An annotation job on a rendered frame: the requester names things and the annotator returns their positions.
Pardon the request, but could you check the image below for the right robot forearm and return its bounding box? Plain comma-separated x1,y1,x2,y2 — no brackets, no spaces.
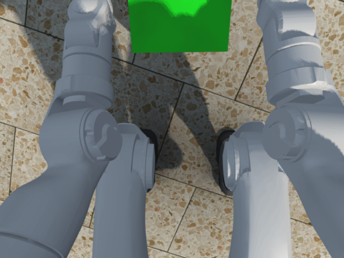
256,0,344,108

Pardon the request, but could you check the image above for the left robot forearm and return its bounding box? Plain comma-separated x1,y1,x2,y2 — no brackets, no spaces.
43,0,116,122

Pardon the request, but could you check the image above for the carton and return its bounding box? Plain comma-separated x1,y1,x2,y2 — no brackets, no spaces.
128,0,232,53

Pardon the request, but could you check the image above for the robot left thigh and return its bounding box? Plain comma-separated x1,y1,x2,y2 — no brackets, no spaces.
92,133,155,258

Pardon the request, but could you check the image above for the robot left upper arm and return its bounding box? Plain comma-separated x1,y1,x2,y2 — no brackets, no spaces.
0,107,123,258

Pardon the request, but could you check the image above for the robot right thigh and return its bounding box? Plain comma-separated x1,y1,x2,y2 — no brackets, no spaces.
223,131,292,258

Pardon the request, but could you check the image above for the robot thigh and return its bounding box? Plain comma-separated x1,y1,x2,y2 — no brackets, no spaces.
92,133,155,258
223,131,292,258

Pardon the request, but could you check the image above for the robot right upper arm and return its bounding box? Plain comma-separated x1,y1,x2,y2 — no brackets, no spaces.
261,103,344,258

